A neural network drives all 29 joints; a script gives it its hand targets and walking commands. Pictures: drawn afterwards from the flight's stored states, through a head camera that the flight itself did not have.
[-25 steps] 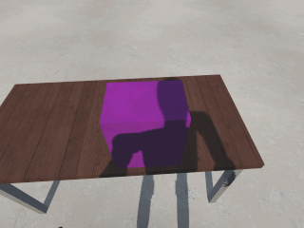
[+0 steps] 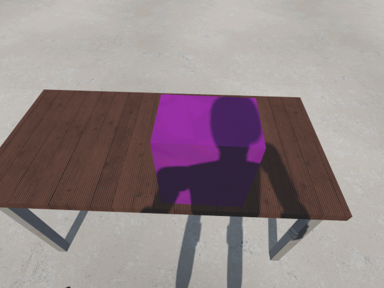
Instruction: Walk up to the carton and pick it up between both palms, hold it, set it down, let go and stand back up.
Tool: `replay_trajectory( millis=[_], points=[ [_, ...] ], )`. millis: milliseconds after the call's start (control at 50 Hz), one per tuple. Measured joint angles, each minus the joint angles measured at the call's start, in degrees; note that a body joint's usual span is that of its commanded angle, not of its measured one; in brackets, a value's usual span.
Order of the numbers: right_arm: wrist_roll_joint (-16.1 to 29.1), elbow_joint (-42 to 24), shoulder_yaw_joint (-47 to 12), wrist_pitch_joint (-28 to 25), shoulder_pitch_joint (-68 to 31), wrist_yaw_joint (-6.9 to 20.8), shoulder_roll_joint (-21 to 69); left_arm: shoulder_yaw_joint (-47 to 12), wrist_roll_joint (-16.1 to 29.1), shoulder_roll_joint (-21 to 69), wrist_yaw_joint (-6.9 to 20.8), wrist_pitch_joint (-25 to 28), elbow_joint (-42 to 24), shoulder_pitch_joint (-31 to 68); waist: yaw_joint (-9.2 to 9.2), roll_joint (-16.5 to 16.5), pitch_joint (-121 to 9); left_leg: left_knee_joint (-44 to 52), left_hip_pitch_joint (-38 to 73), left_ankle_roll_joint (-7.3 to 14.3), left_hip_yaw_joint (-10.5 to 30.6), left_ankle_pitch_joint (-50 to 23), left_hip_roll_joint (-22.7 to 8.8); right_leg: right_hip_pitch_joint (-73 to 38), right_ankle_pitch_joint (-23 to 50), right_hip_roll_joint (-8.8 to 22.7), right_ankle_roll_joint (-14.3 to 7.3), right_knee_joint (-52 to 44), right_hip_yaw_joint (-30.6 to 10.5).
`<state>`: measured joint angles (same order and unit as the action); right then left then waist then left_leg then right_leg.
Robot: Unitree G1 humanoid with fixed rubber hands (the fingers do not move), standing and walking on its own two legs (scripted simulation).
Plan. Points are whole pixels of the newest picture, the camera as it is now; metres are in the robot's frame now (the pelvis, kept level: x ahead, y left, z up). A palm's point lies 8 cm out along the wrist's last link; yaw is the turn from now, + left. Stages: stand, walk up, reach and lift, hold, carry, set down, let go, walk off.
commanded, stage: walk up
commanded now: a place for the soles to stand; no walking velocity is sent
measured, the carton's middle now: (204, 154) +0.46 -0.01 -0.03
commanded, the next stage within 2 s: reach and lift in 0.66 s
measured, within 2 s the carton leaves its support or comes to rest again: neither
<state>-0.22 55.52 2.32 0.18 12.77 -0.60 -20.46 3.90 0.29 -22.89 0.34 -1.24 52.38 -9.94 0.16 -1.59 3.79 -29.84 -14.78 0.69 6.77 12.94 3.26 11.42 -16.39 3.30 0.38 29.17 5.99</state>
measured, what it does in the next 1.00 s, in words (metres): stands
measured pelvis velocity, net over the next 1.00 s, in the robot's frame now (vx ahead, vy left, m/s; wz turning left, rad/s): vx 0.00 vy -0.02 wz -0.01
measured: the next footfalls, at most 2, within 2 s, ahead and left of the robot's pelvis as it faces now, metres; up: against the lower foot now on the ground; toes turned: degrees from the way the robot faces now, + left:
none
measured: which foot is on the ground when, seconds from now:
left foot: down 0.00-1.00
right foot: down 0.00-1.00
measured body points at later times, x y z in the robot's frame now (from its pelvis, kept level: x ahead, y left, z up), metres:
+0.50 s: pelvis +0.00 +0.00 +0.00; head +0.01 +0.00 +0.45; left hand +0.09 +0.32 -0.11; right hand +0.12 -0.31 -0.11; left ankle +0.04 +0.11 -0.74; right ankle +0.00 -0.13 -0.74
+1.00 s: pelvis +0.00 -0.02 -0.01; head +0.01 +0.02 +0.43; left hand +0.21 +0.29 -0.09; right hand +0.18 -0.30 -0.08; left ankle +0.04 +0.11 -0.74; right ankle +0.00 -0.13 -0.74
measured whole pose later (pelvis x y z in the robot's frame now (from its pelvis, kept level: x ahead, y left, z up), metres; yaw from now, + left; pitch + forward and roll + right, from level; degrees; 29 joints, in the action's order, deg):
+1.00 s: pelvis +0.00 -0.02 -0.01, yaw -1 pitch -6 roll -1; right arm -0.8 47.2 5.1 -5.5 2.3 2.5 -15.5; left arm 8.1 -7.7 -20.8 -0.2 -26.3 28.0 0.6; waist -1.2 -4.0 8.1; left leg -38.0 -14.7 -1.6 2.6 17.3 -2.1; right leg 10.3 -18.9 -1.4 -1.0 35.1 2.7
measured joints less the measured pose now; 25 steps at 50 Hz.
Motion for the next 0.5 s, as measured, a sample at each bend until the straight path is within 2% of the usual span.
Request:
replay_trajectory(
  millis=[40,80,240,400,500],
  points=[
    [0.0,-0.6,-0.2,0.1,0.2,0.0,0.5,0.1,0.0,-0.5,-0.2,0.1,-0.8,0.2,0.45,-0.9,0.2,1.7,0.2,0.1,0.6,-1.1,0.7,0.3,-0.9,-0.5,-0.2,-0.1,-1.5],
    [0.3,-1.1,-0.2,-0.1,-0.2,-0.1,0.7,-0.2,0.1,-0.7,-0.4,0.7,-0.8,0.4,0.54,-1.2,0.5,2.9,0.6,0.1,1.0,-1.9,1.0,-0.3,1.8,-0.7,0.0,-1.8,-2.2],
    [1.0,-0.8,-0.2,-0.3,-3.8,-0.1,-0.5,-1.1,0.0,0.1,-0.7,1.5,1.3,0.2,-0.31,0.9,-0.1,4.4,2.2,-0.5,1.9,-2.3,0.4,-2.8,2.7,-1.4,0.1,-4.9,-1.4],
    [0.9,-0.6,-0.2,-0.1,-5.4,-0.3,-1.9,-1.3,0.0,0.7,-0.7,1.3,1.2,0.7,-1.04,2.7,-0.3,0.7,1.2,-0.7,2.6,-0.4,0.2,-2.9,1.6,-1.8,-0.2,-3.2,-0.6],
    [0.6,0.0,-0.6,0.0,-4.4,-0.2,-1.2,-0.9,0.1,0.3,-0.5,0.8,1.0,1.2,-0.92,2.0,-0.1,0.3,1.4,-0.4,2.8,-0.3,0.8,-3.1,1.2,-1.3,0.1,-2.4,-0.4]
  ],
)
